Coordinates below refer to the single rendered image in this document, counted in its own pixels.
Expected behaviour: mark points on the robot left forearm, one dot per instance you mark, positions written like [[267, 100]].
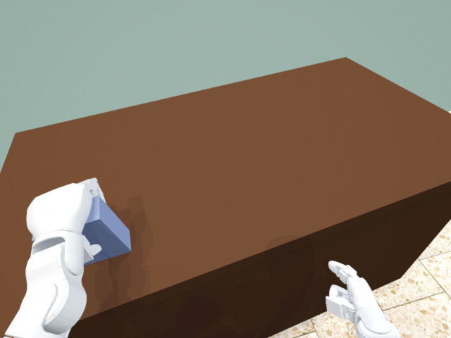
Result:
[[55, 298]]

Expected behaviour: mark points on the robot right forearm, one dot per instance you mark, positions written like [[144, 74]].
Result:
[[373, 323]]

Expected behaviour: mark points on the sponge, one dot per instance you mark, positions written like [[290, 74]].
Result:
[[104, 228]]

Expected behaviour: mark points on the right robot hand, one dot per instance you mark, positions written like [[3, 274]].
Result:
[[345, 303]]

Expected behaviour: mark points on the table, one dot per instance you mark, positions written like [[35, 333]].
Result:
[[236, 198]]

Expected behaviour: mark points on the left robot hand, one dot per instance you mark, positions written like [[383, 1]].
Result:
[[65, 209]]

